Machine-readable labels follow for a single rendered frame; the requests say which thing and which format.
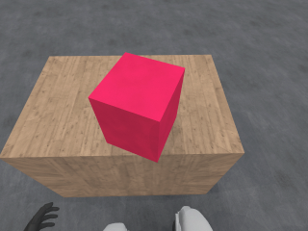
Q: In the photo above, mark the carton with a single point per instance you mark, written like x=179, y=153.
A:
x=136, y=104

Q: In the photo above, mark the robot right thigh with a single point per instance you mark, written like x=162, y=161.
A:
x=189, y=219

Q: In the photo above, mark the robot left hand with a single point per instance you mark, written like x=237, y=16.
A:
x=35, y=224

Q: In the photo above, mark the pedestal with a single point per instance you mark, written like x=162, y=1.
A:
x=58, y=141

